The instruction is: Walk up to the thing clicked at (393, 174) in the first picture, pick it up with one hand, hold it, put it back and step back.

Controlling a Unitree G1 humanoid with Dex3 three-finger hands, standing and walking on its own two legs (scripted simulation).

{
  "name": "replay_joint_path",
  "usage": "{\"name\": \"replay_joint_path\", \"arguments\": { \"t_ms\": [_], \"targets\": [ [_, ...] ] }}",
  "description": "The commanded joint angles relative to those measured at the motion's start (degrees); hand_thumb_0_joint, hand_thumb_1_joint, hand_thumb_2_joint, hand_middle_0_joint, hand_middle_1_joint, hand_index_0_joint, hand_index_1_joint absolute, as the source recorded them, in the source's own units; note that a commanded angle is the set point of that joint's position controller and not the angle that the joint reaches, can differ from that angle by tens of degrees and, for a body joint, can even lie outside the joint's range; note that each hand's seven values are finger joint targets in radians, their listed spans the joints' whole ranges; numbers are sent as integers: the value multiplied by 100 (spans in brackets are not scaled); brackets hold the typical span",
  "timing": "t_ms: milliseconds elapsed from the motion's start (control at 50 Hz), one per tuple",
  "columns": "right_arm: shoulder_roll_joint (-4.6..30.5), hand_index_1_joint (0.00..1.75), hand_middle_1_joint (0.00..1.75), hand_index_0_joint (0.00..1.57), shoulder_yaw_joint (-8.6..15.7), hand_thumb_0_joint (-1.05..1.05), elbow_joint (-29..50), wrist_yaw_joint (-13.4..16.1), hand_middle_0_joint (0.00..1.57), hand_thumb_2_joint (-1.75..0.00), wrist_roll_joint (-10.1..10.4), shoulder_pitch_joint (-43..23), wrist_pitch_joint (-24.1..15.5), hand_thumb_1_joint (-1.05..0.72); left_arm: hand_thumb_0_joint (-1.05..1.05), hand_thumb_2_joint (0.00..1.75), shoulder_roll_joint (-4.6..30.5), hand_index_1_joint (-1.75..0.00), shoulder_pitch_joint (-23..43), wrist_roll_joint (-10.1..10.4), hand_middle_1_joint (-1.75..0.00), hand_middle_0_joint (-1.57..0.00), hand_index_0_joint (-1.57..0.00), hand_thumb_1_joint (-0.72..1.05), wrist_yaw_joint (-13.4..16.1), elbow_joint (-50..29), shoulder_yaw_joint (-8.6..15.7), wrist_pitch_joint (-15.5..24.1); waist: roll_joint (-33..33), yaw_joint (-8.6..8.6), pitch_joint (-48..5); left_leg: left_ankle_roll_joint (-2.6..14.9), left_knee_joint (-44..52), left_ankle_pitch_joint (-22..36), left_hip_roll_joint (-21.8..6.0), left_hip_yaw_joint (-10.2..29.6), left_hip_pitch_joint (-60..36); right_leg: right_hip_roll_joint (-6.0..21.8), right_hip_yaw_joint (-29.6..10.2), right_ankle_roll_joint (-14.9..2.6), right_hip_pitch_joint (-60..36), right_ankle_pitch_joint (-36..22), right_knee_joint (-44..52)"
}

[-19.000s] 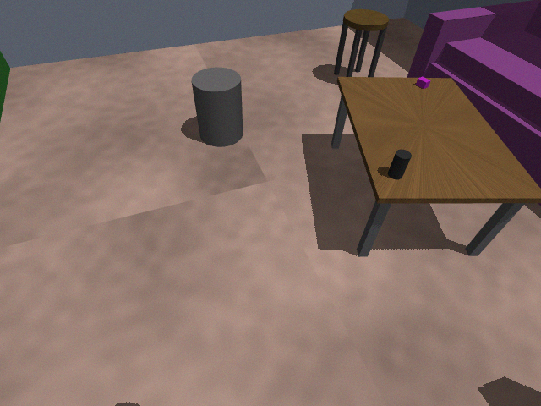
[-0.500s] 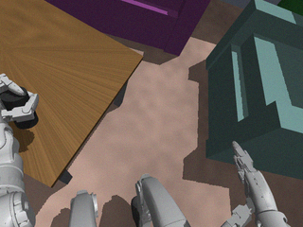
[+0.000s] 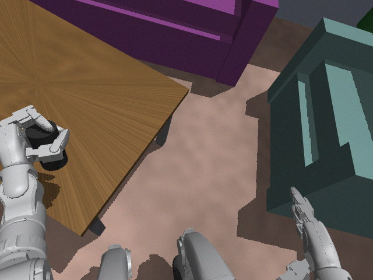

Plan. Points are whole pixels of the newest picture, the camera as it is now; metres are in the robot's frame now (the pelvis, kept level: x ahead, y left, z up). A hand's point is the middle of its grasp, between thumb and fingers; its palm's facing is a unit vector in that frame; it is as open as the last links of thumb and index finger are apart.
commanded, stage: lift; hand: left
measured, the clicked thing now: (48, 146) +0.43 +0.22 -0.03
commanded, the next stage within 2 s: hold in 0.94 s
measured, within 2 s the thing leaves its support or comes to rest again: neither
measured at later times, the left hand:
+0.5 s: hand (46, 127) +0.40 +0.18 +0.09, palm faces +0.19 -0.98 -0.01, open 5.5 cm
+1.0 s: hand (47, 127) +0.38 +0.17 +0.12, palm faces +0.18 -0.98 +0.00, open 5.5 cm
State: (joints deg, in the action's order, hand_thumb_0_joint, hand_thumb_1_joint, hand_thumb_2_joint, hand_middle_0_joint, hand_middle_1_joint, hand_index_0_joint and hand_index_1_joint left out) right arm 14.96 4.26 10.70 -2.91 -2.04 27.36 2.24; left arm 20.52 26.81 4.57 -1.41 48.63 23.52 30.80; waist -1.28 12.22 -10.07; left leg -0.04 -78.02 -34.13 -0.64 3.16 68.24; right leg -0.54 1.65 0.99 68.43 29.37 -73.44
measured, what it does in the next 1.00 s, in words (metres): rises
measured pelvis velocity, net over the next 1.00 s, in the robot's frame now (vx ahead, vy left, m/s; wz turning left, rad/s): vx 0.03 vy -0.01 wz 0.01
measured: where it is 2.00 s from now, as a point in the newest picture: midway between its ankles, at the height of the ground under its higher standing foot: outside the picture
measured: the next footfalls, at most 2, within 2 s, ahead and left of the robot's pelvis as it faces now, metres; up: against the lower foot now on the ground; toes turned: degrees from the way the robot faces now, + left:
none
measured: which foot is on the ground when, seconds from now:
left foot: down 0.00-1.00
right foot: down 0.00-1.00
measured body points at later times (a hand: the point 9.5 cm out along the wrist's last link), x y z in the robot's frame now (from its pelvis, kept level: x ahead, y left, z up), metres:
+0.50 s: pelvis +0.02 +0.00 +0.05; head +0.10 +0.02 +0.49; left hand +0.39 +0.23 +0.09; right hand +0.18 -0.26 +0.04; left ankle +0.02 +0.11 -0.61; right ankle +0.05 -0.14 -0.61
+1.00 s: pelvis +0.03 -0.01 +0.07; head +0.08 +0.01 +0.52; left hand +0.36 +0.22 +0.12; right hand +0.18 -0.26 +0.05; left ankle +0.02 +0.11 -0.61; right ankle +0.05 -0.14 -0.61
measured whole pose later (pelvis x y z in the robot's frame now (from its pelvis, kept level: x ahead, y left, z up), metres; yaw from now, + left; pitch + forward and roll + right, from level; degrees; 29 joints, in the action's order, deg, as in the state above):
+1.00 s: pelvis +0.03 -0.01 +0.07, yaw +1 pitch +13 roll +0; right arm 12.5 4.4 -2.2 1.1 0.3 25.9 5.2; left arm 10.0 8.9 7.7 1.8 21.9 10.5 17.6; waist -0.9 3.3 -7.0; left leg 0.0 -57.2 -28.8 0.2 0.7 41.2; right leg 0.5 -0.7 0.9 43.3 25.8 -56.3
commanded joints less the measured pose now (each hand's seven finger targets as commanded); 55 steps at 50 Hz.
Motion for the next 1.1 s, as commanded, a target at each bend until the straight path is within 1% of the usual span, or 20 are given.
{"name": "replay_joint_path", "arguments": {
  "t_ms": [0,140,180,420,520,560,620,640,680,720,740,780,800,860,880,940,960,1000,1040,1080],
  "targets": [
    [889,5,5,5,714,0,893,154,5,-5,57,276,-264,57,0,141,819,-150,1617,139,-150,-141,-143,59,36,-1742,-145,322,1290,-275,-2554,-123,1508,1945,32,-20,-2385,-99,20,-263,-1694,-1461,929],
    [710,5,5,5,568,0,618,270,5,-4,121,288,-157,57,0,142,363,-150,1166,193,-149,-141,-143,58,164,-2264,-500,-52,549,-372,-2087,-11,1822,1762,71,-146,-2345,-68,-56,-160,-2364,-1593,1405],
    [658,5,5,5,544,0,478,292,5,-4,140,234,-132,57,0,142,442,-151,1127,192,-150,-143,-144,57,216,-2462,-506,-114,528,-518,-1929,5,1933,1667,99,-206,-2351,-34,-107,-151,-2528,-1569,1529],
    [534,5,5,5,500,0,-26,344,5,-4,159,265,-17,58,0,140,32,-148,739,275,-148,-139,-141,56,263,-3317,-876,-397,648,-734,-1864,-67,2370,2470,67,-221,-3173,-3,-85,-190,-2932,-2063,1778],
    [461,5,5,5,410,0,-26,351,5,-4,173,128,23,58,0,141,-157,-149,363,344,-148,-139,-141,55,241,-3382,-956,-506,327,-813,-1841,-23,2420,2649,83,-266,-3163,32,-128,-148,-3318,-2337,1925],
    [556,5,5,5,555,0,-251,375,5,-4,190,90,25,57,0,142,-60,-151,300,349,-150,-141,-142,52,258,-3377,-866,-564,375,-835,-1695,-31,2480,2580,82,-283,-3162,38,-141,-157,-3291,-2278,1960],
    [538,5,5,5,482,0,-51,386,5,-4,196,42,28,58,0,142,-158,-150,303,349,-149,-141,-142,52,256,-3612,-996,-610,256,-785,-1720,-25,2604,2408,87,-290,-3292,36,-146,-136,-3435,-2178,2100],
    [383,5,5,5,354,0,-241,385,5,-4,213,87,50,58,0,141,-184,-150,266,362,-149,-140,-142,53,258,-3701,-1003,-623,224,-883,-1556,-12,2652,2262,110,-313,-3179,53,-161,-126,-3468,-2107,2143],
    [575,5,5,5,575,0,-188,430,5,-4,229,-30,40,58,0,141,-159,-149,139,394,-149,-140,-141,54,256,-3639,-936,-664,115,-827,-1578,9,2686,2204,104,-333,-3249,52,-179,-107,-3491,-2101,2206],
    [488,5,5,5,435,0,-136,414,5,-4,212,-110,27,58,0,141,-216,-149,160,374,-148,-139,-141,53,288,-3804,-994,-686,198,-881,-1458,-11,2770,2104,107,-320,-3260,50,-156,-127,-3485,-1946,2234],
    [614,5,5,5,557,0,-62,436,5,-4,224,-176,14,58,0,141,-213,-150,78,373,-149,-140,-142,53,303,-3760,-978,-717,140,-867,-1445,-16,2810,2120,99,-306,-3316,45,-145,-126,-3476,-1944,2255],
    [311,5,5,5,334,0,-471,420,5,-4,230,78,37,58,0,141,-224,-149,171,349,-148,-140,-142,54,305,-3951,-1054,-727,265,-911,-1286,10,2840,1884,139,-358,-3250,63,-187,-114,-3465,-1798,2334],
    [486,5,5,5,486,0,-98,445,5,-4,242,-86,7,57,0,141,-202,-150,50,371,-149,-141,-142,53,305,-3984,-1020,-732,121,-862,-1511,15,2844,1996,122,-354,-3404,50,-176,-100,-3590,-1908,2353],
    [315,5,5,5,305,0,-252,443,5,-4,248,-138,-5,57,0,141,-313,-150,84,365,-149,-141,-143,55,322,-4098,-1129,-790,191,-928,-1297,9,2923,1920,132,-348,-3353,63,-178,-110,-3601,-1827,2403],
    [536,5,5,5,503,0,-163,474,5,-4,247,-139,-21,57,0,142,-265,-151,-60,378,-150,-141,-143,54,327,-4032,-1063,-813,176,-909,-1361,-1,2926,2047,127,-350,-3411,61,-171,-110,-3631,-1922,2408],
    [582,5,5,5,523,0,-101,486,5,-4,242,-163,-51,57,0,141,-307,-149,-86,376,-149,-140,-142,53,353,-4199,-1096,-875,119,-881,-1455,-13,2940,2266,110,-327,-3557,54,-160,-115,-3729,-2108,2396],
    [329,5,5,5,360,0,-494,463,5,-5,249,5,-20,57,0,140,-358,-150,-113,376,-149,-142,-143,54,361,-4272,-1167,-891,322,-955,-1319,-16,2948,2259,132,-343,-3510,62,-170,-127,-3737,-2103,2396],
    [609,5,5,5,596,0,-202,494,5,-5,265,-261,-59,56,0,141,-241,-151,-225,355,-150,-142,-144,52,372,-4235,-1082,-931,253,-933,-1386,-32,2999,2363,96,-308,-3632,46,-138,-137,-3751,-2120,2402],
    [322,5,5,5,311,0,-400,460,5,-5,253,-73,-43,56,0,136,-437,-149,-181,361,-149,-143,-144,55,351,-4391,-1252,-956,315,-955,-1411,-40,2999,2504,98,-317,-3677,45,-138,-145,-3766,-2234,2391],
    [348,5,5,5,385,0,-522,477,5,-5,259,-84,-35,56,0,134,-409,-147,-263,409,-147,-141,-143,56,373,-4359,-1181,-992,309,-972,-1348,-39,3007,2513,104,-317,-3622,50,-135,-144,-3798,-2255,2417]
  ]
}}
